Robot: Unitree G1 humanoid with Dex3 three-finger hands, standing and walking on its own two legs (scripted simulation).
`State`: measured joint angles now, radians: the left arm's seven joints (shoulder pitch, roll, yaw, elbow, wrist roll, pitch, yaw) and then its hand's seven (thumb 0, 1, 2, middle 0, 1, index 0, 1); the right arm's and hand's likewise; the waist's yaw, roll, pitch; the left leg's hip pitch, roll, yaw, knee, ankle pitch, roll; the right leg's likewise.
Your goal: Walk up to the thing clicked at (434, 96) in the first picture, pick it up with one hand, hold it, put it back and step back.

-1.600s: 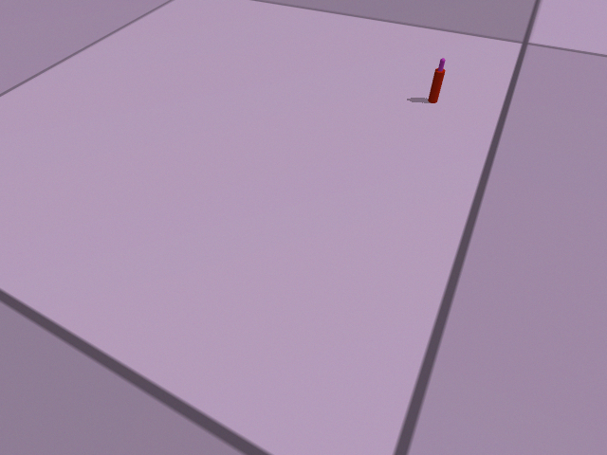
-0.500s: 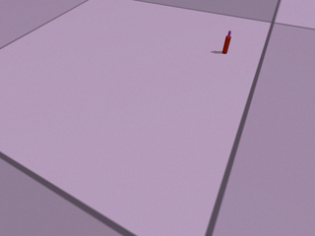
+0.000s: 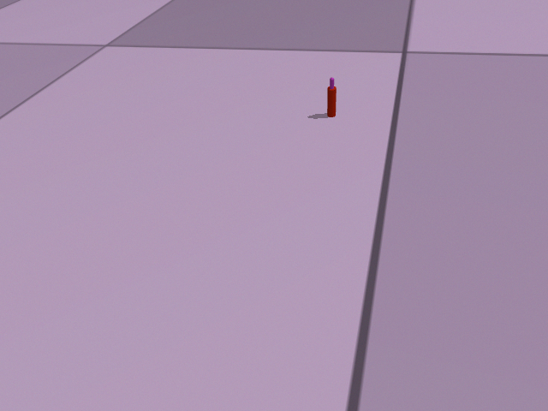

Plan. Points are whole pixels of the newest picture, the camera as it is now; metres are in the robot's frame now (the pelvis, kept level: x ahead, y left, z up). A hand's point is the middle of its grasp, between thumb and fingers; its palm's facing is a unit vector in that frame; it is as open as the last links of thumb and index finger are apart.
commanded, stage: walk up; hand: left
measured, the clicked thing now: (331, 97) +1.95 -0.14 -0.63
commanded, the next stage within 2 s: none
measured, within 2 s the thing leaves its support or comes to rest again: neither
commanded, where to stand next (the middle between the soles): +1.63 -0.24 m, yaw -11 degrees
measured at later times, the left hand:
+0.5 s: hand (184, 276) +0.40 +0.27 -0.13, palm faces -0.18 -0.92 -0.34, open 7.4 cm
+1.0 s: hand (252, 166) +0.72 +0.15 -0.11, palm faces -0.19 -0.91 -0.37, open 7.3 cm
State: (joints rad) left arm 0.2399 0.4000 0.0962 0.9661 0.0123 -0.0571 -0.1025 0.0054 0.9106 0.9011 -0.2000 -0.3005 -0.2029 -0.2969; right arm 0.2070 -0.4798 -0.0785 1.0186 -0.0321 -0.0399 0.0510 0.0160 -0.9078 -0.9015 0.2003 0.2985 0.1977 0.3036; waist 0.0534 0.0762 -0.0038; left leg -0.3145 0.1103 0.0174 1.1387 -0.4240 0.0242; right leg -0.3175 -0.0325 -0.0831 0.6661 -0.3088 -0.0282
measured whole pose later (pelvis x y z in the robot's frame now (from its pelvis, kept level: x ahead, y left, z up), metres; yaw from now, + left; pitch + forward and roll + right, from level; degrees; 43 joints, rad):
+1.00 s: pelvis +0.59 -0.09 +0.02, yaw -13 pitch -3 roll +0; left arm 0.26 0.36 0.03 0.89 -0.01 -0.09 -0.06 0.00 0.91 0.90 -0.21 -0.30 -0.21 -0.30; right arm 0.26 -0.43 -0.05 0.89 0.00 -0.06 0.06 0.01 -0.91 -0.90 0.20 0.30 0.20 0.30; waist 0.03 0.06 0.07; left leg -0.46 0.09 -0.01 1.10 -0.28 0.04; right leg -0.23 -0.01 -0.05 0.50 -0.22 -0.03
